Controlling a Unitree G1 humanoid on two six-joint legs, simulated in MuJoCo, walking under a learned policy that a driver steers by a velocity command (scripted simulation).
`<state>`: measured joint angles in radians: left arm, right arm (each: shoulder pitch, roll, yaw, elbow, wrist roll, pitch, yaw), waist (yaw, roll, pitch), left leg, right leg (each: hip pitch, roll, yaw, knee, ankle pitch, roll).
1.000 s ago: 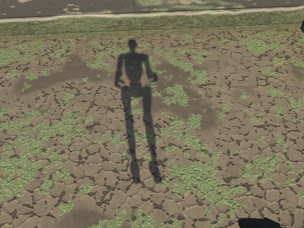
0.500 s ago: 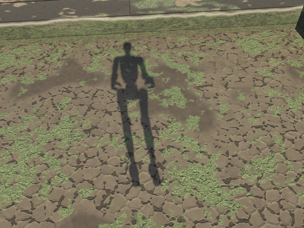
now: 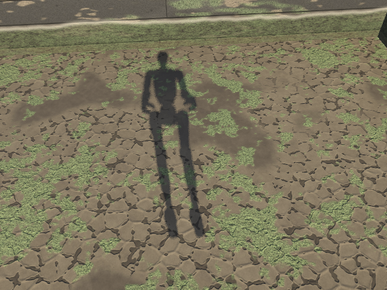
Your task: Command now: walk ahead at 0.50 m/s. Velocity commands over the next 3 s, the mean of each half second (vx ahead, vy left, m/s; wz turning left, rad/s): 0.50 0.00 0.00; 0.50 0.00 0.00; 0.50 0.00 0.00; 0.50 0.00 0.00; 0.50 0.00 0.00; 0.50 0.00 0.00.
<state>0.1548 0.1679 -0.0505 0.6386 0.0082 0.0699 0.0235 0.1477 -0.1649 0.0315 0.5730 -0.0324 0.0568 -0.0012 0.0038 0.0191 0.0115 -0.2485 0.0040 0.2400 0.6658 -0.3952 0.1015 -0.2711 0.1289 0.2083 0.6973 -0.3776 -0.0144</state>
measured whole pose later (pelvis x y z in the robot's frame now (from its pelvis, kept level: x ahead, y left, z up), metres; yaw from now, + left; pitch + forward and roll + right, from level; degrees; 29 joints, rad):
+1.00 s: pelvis +0.01 -0.01 +0.00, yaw +0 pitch -2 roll +0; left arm 0.12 0.16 -0.06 0.63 0.01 0.07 0.02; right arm 0.16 -0.15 0.04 0.56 -0.03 0.05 0.00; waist 0.00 0.01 0.00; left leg -0.24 0.02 0.24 0.67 -0.41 0.09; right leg -0.27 0.13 0.18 0.70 -0.38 -0.03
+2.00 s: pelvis +0.02 -0.01 +0.00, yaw +0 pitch -1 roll +0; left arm 0.10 0.16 -0.06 0.63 0.01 0.07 0.02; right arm 0.18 -0.15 0.05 0.56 -0.03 0.05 0.00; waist 0.00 0.01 0.00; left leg -0.23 0.02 0.24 0.67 -0.42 0.08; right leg -0.26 0.12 0.16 0.69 -0.39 -0.03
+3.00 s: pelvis +0.03 -0.02 +0.00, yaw +0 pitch -1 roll +0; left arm 0.08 0.16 -0.06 0.64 0.01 0.07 0.01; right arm 0.19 -0.16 0.05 0.57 -0.04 0.04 0.01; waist 0.00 0.01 -0.02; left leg -0.21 0.02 0.23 0.66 -0.43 0.06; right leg -0.25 0.12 0.14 0.69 -0.41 -0.05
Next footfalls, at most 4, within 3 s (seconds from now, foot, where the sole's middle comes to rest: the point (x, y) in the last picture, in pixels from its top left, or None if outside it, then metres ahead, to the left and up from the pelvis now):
none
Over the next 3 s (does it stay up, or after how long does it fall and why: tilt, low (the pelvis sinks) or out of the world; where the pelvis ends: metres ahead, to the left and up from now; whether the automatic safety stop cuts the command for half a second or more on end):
stays up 0.03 -0.02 0.00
